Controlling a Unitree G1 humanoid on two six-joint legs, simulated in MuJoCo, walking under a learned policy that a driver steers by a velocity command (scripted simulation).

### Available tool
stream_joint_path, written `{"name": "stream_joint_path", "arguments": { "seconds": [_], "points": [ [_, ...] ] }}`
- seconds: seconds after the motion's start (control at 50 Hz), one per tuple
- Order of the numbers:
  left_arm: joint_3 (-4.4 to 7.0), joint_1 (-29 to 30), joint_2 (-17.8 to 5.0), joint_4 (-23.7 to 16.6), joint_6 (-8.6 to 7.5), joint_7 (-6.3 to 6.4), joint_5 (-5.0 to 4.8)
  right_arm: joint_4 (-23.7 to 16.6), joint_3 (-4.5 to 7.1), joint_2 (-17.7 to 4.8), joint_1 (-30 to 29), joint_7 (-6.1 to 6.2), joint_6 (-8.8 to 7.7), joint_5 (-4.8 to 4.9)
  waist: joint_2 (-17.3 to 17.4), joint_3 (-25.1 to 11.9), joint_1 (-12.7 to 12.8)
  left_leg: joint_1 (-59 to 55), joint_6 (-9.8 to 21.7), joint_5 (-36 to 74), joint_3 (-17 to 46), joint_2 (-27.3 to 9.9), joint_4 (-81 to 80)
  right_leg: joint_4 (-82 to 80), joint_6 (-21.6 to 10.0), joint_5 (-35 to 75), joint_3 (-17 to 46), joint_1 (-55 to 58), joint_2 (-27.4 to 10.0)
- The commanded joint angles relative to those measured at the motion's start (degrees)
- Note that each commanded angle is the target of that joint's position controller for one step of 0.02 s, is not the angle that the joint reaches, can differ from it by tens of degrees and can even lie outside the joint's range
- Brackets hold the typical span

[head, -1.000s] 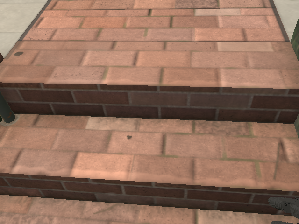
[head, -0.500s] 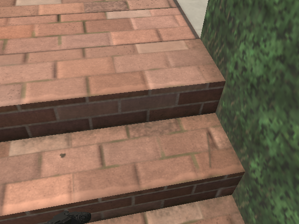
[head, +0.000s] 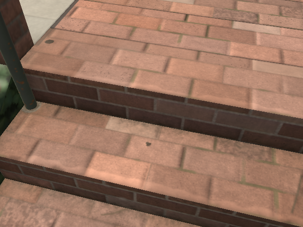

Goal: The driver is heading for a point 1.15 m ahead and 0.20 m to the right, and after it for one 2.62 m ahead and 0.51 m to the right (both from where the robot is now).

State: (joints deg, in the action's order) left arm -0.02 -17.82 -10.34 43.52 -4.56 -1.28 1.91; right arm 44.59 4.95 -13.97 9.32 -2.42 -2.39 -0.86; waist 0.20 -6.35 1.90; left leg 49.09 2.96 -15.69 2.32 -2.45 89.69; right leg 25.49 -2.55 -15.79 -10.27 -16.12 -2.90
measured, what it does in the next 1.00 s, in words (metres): climbs, turning right: left foot, then right foot 0.18 m higher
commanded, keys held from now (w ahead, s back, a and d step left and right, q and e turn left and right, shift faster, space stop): w+q+shift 0.02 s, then w+e+shift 0.96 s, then w+q+shift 0.02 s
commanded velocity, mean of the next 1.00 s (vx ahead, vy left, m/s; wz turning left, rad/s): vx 0.89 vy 0.00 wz -0.51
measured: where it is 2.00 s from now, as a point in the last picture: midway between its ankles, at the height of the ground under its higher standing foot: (262, 22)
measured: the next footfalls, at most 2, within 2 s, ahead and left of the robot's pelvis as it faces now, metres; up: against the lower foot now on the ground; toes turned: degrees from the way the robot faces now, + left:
left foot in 0.24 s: +0.08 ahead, +0.19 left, +0.00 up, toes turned +8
right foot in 0.58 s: +0.35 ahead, +0.05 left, +0.18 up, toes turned -11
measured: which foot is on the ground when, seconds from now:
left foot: up 0.00-0.22, down 0.24-0.56, up 0.58-0.92, down 0.94-1.00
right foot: down 0.00-0.24, up 0.26-0.56, down 0.58-0.94, up 0.96-1.00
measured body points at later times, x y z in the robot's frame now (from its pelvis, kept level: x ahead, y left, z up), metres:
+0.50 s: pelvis +0.20 +0.09 +0.00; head +0.21 +0.11 +0.45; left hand +0.52 +0.22 +0.00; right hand +0.07 -0.11 -0.13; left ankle +0.05 +0.18 -0.73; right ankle +0.31 +0.00 -0.47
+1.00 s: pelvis +0.57 +0.02 +0.26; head +0.59 +0.00 +0.70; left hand +0.76 +0.22 +0.13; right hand +0.69 -0.27 +0.21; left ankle +0.67 +0.13 -0.38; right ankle +0.39 +0.02 -0.33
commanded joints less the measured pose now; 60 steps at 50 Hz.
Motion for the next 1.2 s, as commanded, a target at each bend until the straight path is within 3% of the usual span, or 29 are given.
{"name": "stream_joint_path", "arguments": {
  "seconds": [0.02, 0.04, 0.06, 0.08, 0.16, 0.22, 0.26, 0.34, 0.42, 0.48, 0.5, 0.54, 0.58, 0.6, 0.62, 0.64, 0.68, 0.76, 0.8, 0.84, 0.88, 0.9, 0.92, 0.94, 0.96, 0.98, 1.02, 1.12, 1.2],
  "points": [
    [0.29, 2.95, -6.78, -3.04, -0.77, -1.14, 0.76, -2.73, -1.6, 0.42, -5.19, -2.84, -1.07, -0.66, -6.67, 2.1, -0.94, 7.21, 2.54, 1.43, -2.11, -4.58, -0.37, -18.51, -10.13, -11.41, 11.95, 6.19, -16.59],
    [0.34, 5.93, -8.05, -3.17, -0.54, -1.45, 1.51, -1.11, -1.47, -0.36, -3.45, -3.5, -0.78, -0.87, -5.4, 2.11, -2.58, -2.68, 4.46, 1.96, -3.85, -4.77, -4.59, -20.52, -8.72, -10.49, 8.02, -1.34, -14.64],
    [4.89, 2.75, -12.76, -0.54, -3.97, 3.17, 0.96, -9.71, -0.67, -1.05, -6.0, -1.25, 0.83, -0.05, -2.27, 2.74, -4.55, -7.05, 1.9, -1.88, -0.34, -3.94, -15.47, -20.74, -5.98, -18.85, 9.32, -1.45, -16.78],
    [4.32, 1.46, -12.15, 2.53, -5.18, 3.66, 0.86, -9.6, -1.19, 0.06, -9.09, -0.61, 1.5, -0.27, -1.7, 5.69, -3.87, -9.35, 1.25, -2.06, -1.79, -4.25, -19.39, -22.51, -5.68, -17.71, 8.48, -2.96, -17.59],
    [5.44, 0.0, -11.4, 6.66, -3.73, 2.48, -0.65, -9.86, -0.39, -0.74, -2.13, 0.4, 1.5, -0.78, -6.83, 8.34, -5.21, -25.92, 3.1, -10.49, -8.61, -1.46, -47.14, -21.62, -8.93, -9.96, 7.76, 0.53, -16.02],
    [5.27, 7.32, -11.16, 3.57, -2.15, 1.0, -1.5, -1.74, 1.7, -4.86, 21.99, 1.57, -0.03, -1.59, 0.59, 2.86, -17.48, -57.36, 1.15, 1.31, -11.8, 4.03, -61.89, 21.72, -9.54, 25.1, 1.39, -11.9, -4.81],
    [3.01, 9.66, 1.31, -4.46, -2.82, 0.96, -4.67, -3.13, 2.27, -14.97, 26.99, 3.13, -0.48, -3.07, 17.21, -7.27, -14.77, -72.58, -0.98, 20.78, 25.56, -21.65, -73.1, 59.69, -4.97, -3.52, 11.63, -41.94, 5.39],
    [1.2, 20.32, 3.69, -11.49, -0.79, 2.63, -2.03, 1.45, -2.88, 1.62, 16.17, 1.36, -2.6, -3.97, 6.79, 10.44, -4.85, -49.42, 1.32, 7.35, 7.53, -19.26, -74.57, 106.71, -4.41, -2.41, 15.32, -62.01, 1.45],
    [-2.79, 27.09, 6.93, -21.45, 3.0, 3.14, -2.31, 9.97, -4.97, 4.04, 12.45, -0.15, -5.48, -3.02, 3.39, 21.05, 5.29, -26.58, -4.13, -4.4, -8.59, -13.47, -87.86, 97.24, -8.31, -9.0, 13.69, -60.95, 2.9],
    [-2.16, 22.43, -0.59, -20.27, 5.59, 2.97, -3.02, 9.91, -5.66, -1.59, 9.88, 3.69, -5.26, 1.67, 2.16, 15.37, 9.47, -17.89, -2.14, 56.35, -22.55, -7.56, -94.48, 67.82, -7.96, -6.8, -1.65, -27.67, 5.58],
    [-0.58, 13.0, -4.84, -13.45, 6.82, 2.26, -3.04, 6.89, -4.92, -5.29, 10.52, 6.04, -5.93, 5.08, 1.51, 3.09, 10.46, -22.42, -0.03, 97.9, -23.42, -7.11, -85.34, 67.97, -8.01, -4.2, -8.93, -12.69, 12.09],
    [0.95, -6.79, -5.52, -9.4, 7.08, 2.93, -1.17, 2.6, -0.09, -19.85, 5.61, 6.41, -5.71, 5.47, 12.13, -13.05, 18.7, -45.17, 3.2, 137.31, -19.03, -16.26, -58.35, 61.31, -9.95, -14.69, -4.67, -6.41, 10.65],
    [4.08, -5.91, -11.92, -9.69, 4.68, 2.47, -1.75, -3.77, 1.72, -17.55, 3.45, 3.17, -4.39, 4.13, 4.77, -14.51, 15.66, -40.72, 5.29, 108.44, -13.97, -11.23, -20.56, 28.64, -11.22, -20.01, 8.5, 4.74, 15.65],
    [5.11, 6.48, -11.84, -9.27, 3.57, 1.12, -3.06, -5.51, -1.2, -2.97, 2.06, 0.36, -5.1, -0.28, -8.45, -5.36, 5.88, -18.25, 2.79, 19.35, -5.79, -0.99, 1.19, 13.2, -13.36, -10.06, 28.45, 6.26, 10.86],
    [5.91, 13.96, -14.39, -10.65, 4.83, 1.79, -3.47, -14.55, -2.21, -0.51, 0.0, -1.21, -5.22, -3.51, -14.14, -5.49, 0.76, 0.84, -0.21, 10.69, 2.55, 6.99, 25.85, -2.18, -19.35, -13.17, 60.47, 5.1, 3.41],
    [5.29, 12.64, -11.82, -9.24, 4.38, 2.23, -2.8, -18.32, -3.32, 2.34, -2.68, -1.21, -5.86, -5.25, -5.79, -1.36, -0.28, 9.1, -0.11, 10.44, 5.31, 5.42, 40.79, -8.12, -19.2, -22.35, 66.23, 1.88, -0.13],
    [4.39, 1.32, -7.57, -0.75, 1.95, 2.28, 0.2, -21.35, -7.6, 10.31, -4.37, 0.99, -5.72, -5.18, 2.45, 12.26, -3.98, 21.43, 1.08, 7.47, 3.82, 2.92, 49.45, -6.98, -13.96, -11.84, 53.7, -6.07, 1.36],
    [3.24, 0.96, -5.7, 3.25, -0.78, 0.98, -0.43, -24.9, -9.03, 9.0, -14.28, 3.73, -2.76, -3.24, 1.9, 20.49, -5.19, 26.42, -0.28, -8.8, -2.96, 0.82, 41.97, -10.23, -9.37, 3.09, 36.26, -18.92, 5.47],
    [3.4, -6.29, -6.47, 7.44, -1.67, 1.12, -0.39, -31.76, -11.24, 12.2, -26.61, 4.74, -2.71, -5.27, 0.72, 17.45, -2.3, 27.54, 2.74, -19.56, -0.36, -2.55, 33.33, -14.35, -10.61, -2.46, 33.36, -15.8, 5.21],
    [4.8, -6.02, -8.99, 6.16, 0.02, 3.13, -2.18, -33.22, -11.07, 8.12, -25.59, 4.21, -2.44, -3.56, 5.03, 11.14, -2.48, -3.05, 1.49, -14.4, -8.69, -2.26, -1.68, -26.81, -13.81, 14.68, 28.32, -22.4, 5.82],
    [6.36, -1.43, -13.38, 1.42, -2.21, 3.19, -3.41, -25.74, -7.1, 3.43, -6.52, 5.37, -2.66, -0.25, -0.43, -10.9, -11.15, -47.15, 2.0, -9.47, -11.07, 4.83, -5.87, -8.99, -11.96, 89.87, 30.24, -25.36, 2.77],
    [9.66, 4.88, -21.34, -1.57, -3.13, 2.49, -2.9, -23.18, -3.88, -1.73, 5.68, 6.02, -1.82, 0.29, -4.31, -20.42, -18.57, -51.02, 3.3, -15.06, -3.55, 3.45, -13.17, 6.72, -10.57, 108.06, 32.63, -14.8, -0.4],
    [10.62, 7.3, -21.69, -3.57, -4.29, 1.63, -3.09, -19.94, -1.39, -7.42, 15.55, 5.62, -2.13, -0.85, 5.0, -29.21, -22.47, -56.9, 6.46, -32.12, 10.26, -2.03, -32.19, 28.62, -6.49, 98.46, 29.47, -9.23, 3.86],
    [9.0, 16.32, -13.1, -6.37, -5.64, 0.23, 0.28, -12.96, 0.1, -10.16, 17.28, 4.2, -2.23, -0.23, 19.24, -21.86, -22.78, -55.62, 5.32, -24.19, 9.86, -3.03, -40.42, 48.43, -5.32, 57.7, 21.53, -13.23, 10.9],
    [6.45, 21.48, -2.32, -10.0, -6.44, -1.54, 1.83, -9.6, 0.11, -10.63, 15.35, 4.75, -1.65, -0.66, 23.09, -12.33, -17.92, -51.11, 11.47, -5.17, 34.76, -12.29, -60.49, 70.98, -3.8, 16.24, 19.22, -31.62, 15.75],
    [5.47, 12.27, 0.57, -12.4, -5.46, -1.71, 2.52, -11.17, -0.44, -7.19, 5.73, 4.63, -2.01, -1.99, 14.75, -13.39, -7.58, -51.79, 14.72, -15.72, 48.25, -19.46, -62.63, 87.49, -4.94, 11.56, 21.5, -41.12, 10.93],
    [2.05, 11.93, 4.93, -15.28, -2.66, -1.53, 2.81, -3.58, -2.51, 3.29, 2.63, 3.8, -4.05, -0.46, 4.61, -0.13, -1.41, -40.34, 9.85, -29.33, 39.6, -17.06, -65.32, 96.12, -7.22, 9.92, 24.51, -47.1, 6.38],
    [-1.04, 24.7, 5.68, -22.07, 2.04, 0.8, 0.22, 8.11, -2.86, 4.38, 11.14, 2.45, -6.79, -0.69, -0.7, 21.46, 0.87, -29.57, 3.82, -3.71, 7.67, -11.82, -79.6, 88.86, -5.95, -15.27, 20.66, -63.12, 5.8],
    [-3.05, 38.51, 6.07, -30.43, 1.75, 1.58, -0.99, 14.35, -1.79, 0.26, 18.79, 3.65, -6.16, 1.28, 0.66, 20.65, -0.57, -25.74, 7.28, 7.25, -2.13, -8.27, -98.72, 71.57, -7.24, -22.17, 4.42, -49.61, -2.9]
  ]
}}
